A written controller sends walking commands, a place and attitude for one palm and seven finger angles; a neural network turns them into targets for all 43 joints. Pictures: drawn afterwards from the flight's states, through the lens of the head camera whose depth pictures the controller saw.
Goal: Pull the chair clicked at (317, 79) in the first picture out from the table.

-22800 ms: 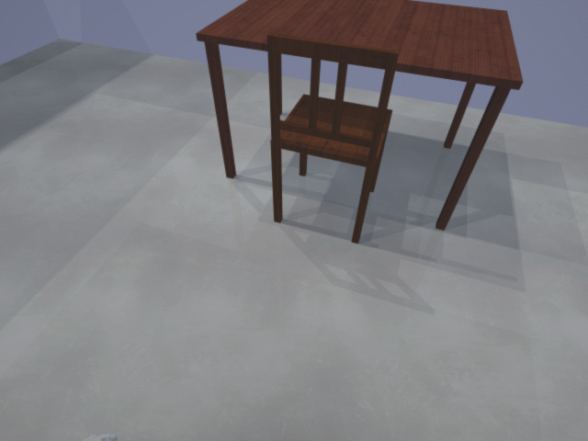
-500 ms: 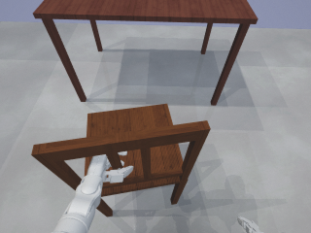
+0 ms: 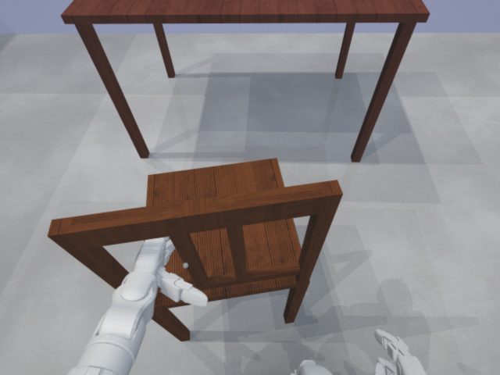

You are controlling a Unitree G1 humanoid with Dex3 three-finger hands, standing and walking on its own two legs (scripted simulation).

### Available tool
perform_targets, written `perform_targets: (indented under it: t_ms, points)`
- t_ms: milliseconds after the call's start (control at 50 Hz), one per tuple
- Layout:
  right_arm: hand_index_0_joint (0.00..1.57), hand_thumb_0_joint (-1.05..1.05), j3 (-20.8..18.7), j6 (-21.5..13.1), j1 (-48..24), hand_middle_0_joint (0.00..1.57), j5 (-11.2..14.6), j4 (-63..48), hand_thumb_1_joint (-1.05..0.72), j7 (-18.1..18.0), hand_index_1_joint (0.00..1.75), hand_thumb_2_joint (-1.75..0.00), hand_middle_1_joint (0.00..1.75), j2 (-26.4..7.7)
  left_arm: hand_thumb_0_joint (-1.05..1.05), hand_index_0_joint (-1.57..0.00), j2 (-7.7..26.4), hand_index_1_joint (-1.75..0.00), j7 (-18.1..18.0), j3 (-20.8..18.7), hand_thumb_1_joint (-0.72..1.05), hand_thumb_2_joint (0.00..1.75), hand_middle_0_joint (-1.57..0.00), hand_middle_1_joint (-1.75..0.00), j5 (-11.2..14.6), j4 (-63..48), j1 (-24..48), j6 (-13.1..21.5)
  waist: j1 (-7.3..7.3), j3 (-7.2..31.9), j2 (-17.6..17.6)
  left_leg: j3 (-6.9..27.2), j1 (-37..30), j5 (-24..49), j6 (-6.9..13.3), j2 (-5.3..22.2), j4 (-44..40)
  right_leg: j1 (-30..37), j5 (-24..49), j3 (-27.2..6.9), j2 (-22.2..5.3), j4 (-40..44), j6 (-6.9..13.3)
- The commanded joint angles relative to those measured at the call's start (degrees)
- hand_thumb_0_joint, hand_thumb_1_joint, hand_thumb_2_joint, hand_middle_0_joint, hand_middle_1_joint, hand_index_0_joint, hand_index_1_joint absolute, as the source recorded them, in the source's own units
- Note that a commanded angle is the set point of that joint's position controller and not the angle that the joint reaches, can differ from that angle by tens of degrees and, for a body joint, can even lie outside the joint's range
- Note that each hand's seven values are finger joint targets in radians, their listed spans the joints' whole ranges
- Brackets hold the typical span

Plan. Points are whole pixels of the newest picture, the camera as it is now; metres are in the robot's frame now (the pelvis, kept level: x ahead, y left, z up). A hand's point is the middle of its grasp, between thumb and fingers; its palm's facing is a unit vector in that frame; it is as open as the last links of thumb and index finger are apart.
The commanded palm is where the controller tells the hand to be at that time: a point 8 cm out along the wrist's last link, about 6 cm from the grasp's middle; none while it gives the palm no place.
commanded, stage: open the thumb and straighten the fingers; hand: left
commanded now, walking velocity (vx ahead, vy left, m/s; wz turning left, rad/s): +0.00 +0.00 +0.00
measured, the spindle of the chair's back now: (191, 259) +0.33 +0.12 -0.07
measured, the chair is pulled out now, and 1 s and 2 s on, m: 0.61 0.61 0.61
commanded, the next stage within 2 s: draw the fingers out of the gap in 0.02 s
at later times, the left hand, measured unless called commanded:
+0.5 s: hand (177, 308) +0.24 +0.13 -0.05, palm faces -0.09 -0.98 -0.17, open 17.5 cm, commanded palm +0.22 +0.18 -0.02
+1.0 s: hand (169, 359) +0.16 +0.13 -0.04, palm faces -0.10 -0.98 -0.15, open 17.5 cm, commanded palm +0.15 +0.18 -0.02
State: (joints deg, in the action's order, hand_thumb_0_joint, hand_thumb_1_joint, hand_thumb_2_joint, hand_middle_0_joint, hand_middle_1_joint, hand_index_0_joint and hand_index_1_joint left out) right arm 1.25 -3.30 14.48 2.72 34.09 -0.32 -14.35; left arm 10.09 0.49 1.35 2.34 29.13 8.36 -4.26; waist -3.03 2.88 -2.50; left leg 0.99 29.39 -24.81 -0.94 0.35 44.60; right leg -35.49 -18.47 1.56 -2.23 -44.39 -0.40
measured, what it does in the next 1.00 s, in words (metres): stands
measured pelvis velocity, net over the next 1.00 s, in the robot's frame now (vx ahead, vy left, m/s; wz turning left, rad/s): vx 0.00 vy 0.00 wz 0.03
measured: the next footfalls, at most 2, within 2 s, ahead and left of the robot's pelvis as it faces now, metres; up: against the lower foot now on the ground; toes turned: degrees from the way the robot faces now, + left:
none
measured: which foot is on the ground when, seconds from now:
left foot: down 0.00-1.00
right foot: down 0.00-1.00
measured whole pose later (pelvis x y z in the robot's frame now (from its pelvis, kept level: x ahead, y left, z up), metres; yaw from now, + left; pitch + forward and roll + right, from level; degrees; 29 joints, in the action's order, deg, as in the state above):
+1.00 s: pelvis +0.00 +0.00 -0.02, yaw +2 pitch +9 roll -1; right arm 1.5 -7.9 13.7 2.9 27.4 -3.0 -13.9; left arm 11.4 1.2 7.4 1.2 -5.4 -28.4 -7.7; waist -1.8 5.3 -3.1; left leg 3.2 33.5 -28.9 -1.0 -0.1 53.5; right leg -38.2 -22.5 3.6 -3.0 -51.8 -0.4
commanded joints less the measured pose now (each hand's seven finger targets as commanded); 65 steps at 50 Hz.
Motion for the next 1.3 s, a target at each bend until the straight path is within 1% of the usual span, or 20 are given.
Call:
perform_targets:
  t_ms: [0, 80, 100, 140, 180, 200, 260, 300, 340, 380, 520, 680, 980, 1000, 1020, 1060, 1140, 1180, 1240, 1280]
  points:
    - [0.2, 0.0, -3.6, -2.9, 0.1, 0.2, 0.0, -6.8, -0.9, -1.3, 0.3, -0.9, 0.3, -8.7, 0.0, 0.0, 6.0, 0.0, 0.3, -2.4, -0.55, 0.2, 0.0, 0.0, 0.8, -11.2, 13.8, 2.3, -1.21, 16.1, 4.8, -0.4, -0.6, 15.0, 2.4, -0.9, -5.8, 14.5, 13.0, 0.8, 1.2, 5.3, 0.8]
    - [0.2, 0.0, -3.6, -3.1, 0.1, 0.2, 0.0, -6.9, -0.9, -1.5, 0.3, -0.9, 0.3, -8.8, 0.0, 0.0, 6.5, 0.0, 0.5, -2.1, -0.55, 0.2, 0.0, 0.0, 0.6, -12.2, 14.7, 2.3, -1.32, 16.4, 3.4, -0.4, -0.9, 15.2, 2.4, -1.1, -5.4, 14.4, 13.4, 0.6, 1.1, 5.2, 0.9]
    - [0.2, 0.0, -3.7, -2.9, 0.6, 0.2, -0.1, -6.8, -0.9, -1.4, 0.3, -0.9, 0.3, -9.1, 0.0, 0.0, 10.0, 0.0, 0.4, -6.2, -0.55, 0.2, 0.0, 0.0, 0.3, -9.4, 9.2, 2.0, 0.18, 16.0, 4.3, -0.5, 0.5, 15.3, 2.3, -1.2, -5.4, 15.4, 13.8, 0.6, 1.0, 4.6, 1.0]
    - [0.2, 0.0, -3.7, -3.0, -0.2, 0.2, 0.0, -8.3, -0.9, -1.0, 0.3, -0.9, 0.3, -8.4, 0.0, 0.0, 6.3, 0.0, 0.9, -3.0, -0.55, 0.2, 0.0, 0.0, 0.4, -13.5, 4.5, 2.2, 0.5, 17.2, 3.2, -1.1, 0.1, 16.9, 2.1, -1.1, -5.5, 16.1, 15.8, 0.8, 0.7, 4.1, 1.1]
    - [0.2, 0.0, -3.8, -3.0, -0.4, 0.2, 0.0, -9.0, -0.9, -0.8, 0.3, -0.9, 0.3, -8.6, 0.0, 0.0, 7.2, 0.0, 0.9, -3.5, -0.55, 0.2, 0.0, 0.0, 0.3, -14.6, -0.4, 1.6, 0.9, 16.7, 4.0, -1.1, 0.8, 17.5, 2.0, -1.0, -5.1, 16.5, 16.4, 0.7, 0.7, 3.9, 1.2]
    - [0.2, 0.0, -3.6, -3.0, -0.8, 0.2, 0.2, -9.3, -0.9, -0.7, 0.3, -0.9, 0.3, -8.5, 0.0, 0.0, 6.2, 0.0, 0.9, -2.0, -0.55, 0.2, 0.0, 0.0, 0.3, -16.9, 0.2, 1.7, 0.16, 15.6, 4.1, -1.1, 0.9, 16.8, 2.1, -0.9, -5.2, 15.5, 15.8, 0.8, 0.6, 4.0, 1.1]
    - [0.2, 0.0, -3.8, -3.8, -1.4, 0.2, 0.2, -10.6, -0.9, -0.8, 0.3, -0.9, 0.3, -8.2, 0.0, 0.0, 6.7, 0.0, 0.1, -1.9, -0.55, 0.2, 0.0, 0.0, 0.5, -22.9, -5.6, 1.8, 0.94, 16.0, 2.6, -1.0, 0.3, 17.0, 2.0, -0.9, -4.9, 15.7, 15.4, 0.7, 0.5, 3.7, 1.3]
    - [0.2, 0.0, -3.6, -4.2, -1.7, 0.2, 0.2, -10.9, -0.9, -1.0, 0.3, -0.9, 0.3, -8.1, 0.0, 0.0, 5.9, 0.0, -0.5, -0.3, -0.55, 0.2, 0.0, 0.0, 0.3, -26.0, -7.0, 1.8, 0.19, 15.2, 2.7, -0.8, 0.4, 16.8, 2.2, -0.9, -4.3, 14.8, 15.3, 0.7, 0.6, 3.8, 1.1]
    - [0.2, 0.0, -3.6, -4.8, -1.9, 0.2, 0.1, -11.0, -0.9, -1.4, 0.3, -0.9, 0.3, -8.3, 0.0, 0.0, 7.8, 0.0, -0.9, -1.7, -0.55, 0.2, 0.0, 0.0, 0.4, -28.3, -8.3, 1.9, 0.12, 15.0, 4.2, -0.6, 1.2, 15.0, 2.2, -1.1, -4.0, 15.0, 13.8, 0.4, 0.6, 3.8, 0.9]
    - [0.2, 0.0, -3.5, -5.3, -2.2, 0.2, 0.0, -11.2, -0.9, -1.9, 0.3, -0.9, 0.3, -8.1, 0.0, 0.0, 8.2, 0.0, -1.0, -1.6, -0.55, 0.2, 0.0, 0.0, 0.1, -30.9, -10.6, 2.1, 0.29, 15.0, 2.4, -0.5, 0.6, 15.9, 2.3, -1.1, -3.6, 14.5, 14.2, 0.5, 0.7, 3.5, 1.2]
    - [0.2, 0.0, -2.9, -6.9, -3.0, 0.2, 0.1, -11.8, -0.9, -2.6, 0.3, -0.9, 0.3, -7.8, 0.0, 0.0, 6.4, 0.0, 0.8, 1.0, -0.55, 0.2, 0.0, 0.0, 0.7, -33.8, -17.4, 1.3, -0.53, 12.7, 3.2, 0.2, 1.4, 13.9, 2.4, -1.4, -2.1, 12.3, 11.7, 0.9, 0.4, 3.3, 0.8]
    - [0.2, 0.0, -2.9, -7.6, -4.2, 0.2, 0.1, -13.4, -0.9, -3.1, 0.3, -0.9, 0.3, -7.3, 0.0, 0.0, 7.6, 0.0, 1.4, 0.1, -0.55, 0.2, 0.0, 0.0, 0.3, -37.9, -25.2, 0.3, 0.58, 11.7, 2.6, 1.0, 2.4, 12.4, 2.3, -1.5, -1.3, 10.4, 7.7, 1.6, 0.6, 2.4, 1.2]
    - [0.2, 0.0, -3.0, -7.8, -5.3, 0.2, 0.1, -16.2, -0.9, -3.7, 0.3, -0.9, 0.3, -5.9, 0.0, 0.0, 6.2, 0.0, -0.2, 2.9, -0.55, 0.2, 0.0, 0.0, -1.3, -47.9, -37.4, -0.4, 0.84, 9.8, 2.0, 1.7, 5.2, 8.9, 2.2, -1.7, 0.6, 6.1, 1.7, 2.3, 0.9, 0.5, 1.5]
    - [0.2, 0.0, -2.5, -9.5, -4.7, 0.2, 0.2, -15.9, -0.9, -3.9, 0.3, -0.9, 0.3, -4.8, 0.0, 0.0, 0.7, 0.0, -0.1, 1.2, -0.55, 0.2, 0.0, 0.0, 7.3, -57.1, -33.0, 6.9, 0.6, 9.2, 5.2, 1.7, 6.2, 9.2, 1.6, -2.3, 2.7, 3.8, 2.4, 3.6, 1.4, -0.1, 1.3]
    - [0.2, 0.0, -2.9, -10.4, -5.0, 0.2, 0.1, -14.1, -0.9, -3.9, 0.3, -0.9, 0.3, -5.2, 0.0, 0.0, 4.2, 0.0, 0.1, -1.3, -0.55, 0.2, 0.0, 0.0, 6.9, -53.8, -36.2, 10.2, 1.59, 10.4, 3.6, 1.2, 6.5, 8.5, 1.4, -2.2, 3.5, 4.0, 1.2, 2.7, 1.5, -0.7, 1.6]
    - [0.2, 0.0, -3.0, -11.9, -4.2, 0.2, 0.3, -13.3, -0.9, -3.4, 0.3, -0.9, 0.3, -4.8, 0.0, 0.0, 4.2, 0.0, 0.5, -2.0, -0.55, 0.2, 0.0, 0.0, 8.1, -56.7, -36.3, 15.4, 1.9, 11.5, -0.9, 1.4, 6.0, 9.6, 1.0, -2.1, 3.8, 3.0, 1.6, 3.1, 1.5, -2.4, 1.8]
    - [0.2, 0.0, -4.0, -12.9, -5.4, 0.2, 0.5, -11.2, -0.9, -1.4, 0.3, -0.9, 0.3, -3.9, 0.0, 0.0, 1.7, 0.0, 2.6, -0.9, -0.55, 0.2, 0.0, 0.0, 7.9, -53.4, -38.7, 25.6, 1.89, 9.9, 0.3, 1.4, 10.2, 9.0, 0.4, -1.6, 6.9, -1.6, 1.1, 3.3, 1.7, -6.2, 1.9]
    - [0.2, 0.0, -4.8, -12.8, -6.6, 0.2, 0.6, -10.8, -0.9, -0.5, 0.3, -0.9, 0.3, -3.9, 0.0, 0.0, 2.7, 0.0, 5.0, -1.6, -0.55, 0.2, 0.0, 0.0, 7.5, -51.5, -40.0, 30.3, 2.32, 10.7, 1.8, 1.3, 13.1, 7.4, 0.6, -1.4, 8.7, -2.3, -0.6, 2.4, 1.6, -7.6, 2.2]
    - [0.2, 0.0, -4.9, -10.7, -7.5, 0.2, 1.6, -14.4, -0.9, -0.7, 0.3, -0.9, 0.3, -4.9, 0.0, 0.0, 5.5, 0.0, 7.8, -3.6, -0.55, 0.2, 0.0, 0.0, 7.8, -53.6, -43.5, 26.6, 3.07, 13.1, 1.1, 0.5, 12.3, 3.9, 1.2, -1.6, 6.3, 2.0, -4.2, 1.1, 0.9, -5.0, 1.9]
    - [0.2, 0.0, -4.9, -9.5, -8.1, 0.2, 2.0, -15.1, -0.9, -1.9, 0.3, -0.9, 0.3, -4.9, 0.0, 0.0, 8.5, 0.0, 7.9, -8.1, -0.55, 0.2, 0.0, 0.0, 9.5, -55.8, -44.4, 22.8, 3.6, 14.3, 3.3, 0.9, 11.3, 4.3, 1.7, -1.6, 5.5, 5.2, -4.4, 0.7, 1.1, -3.4, 1.6]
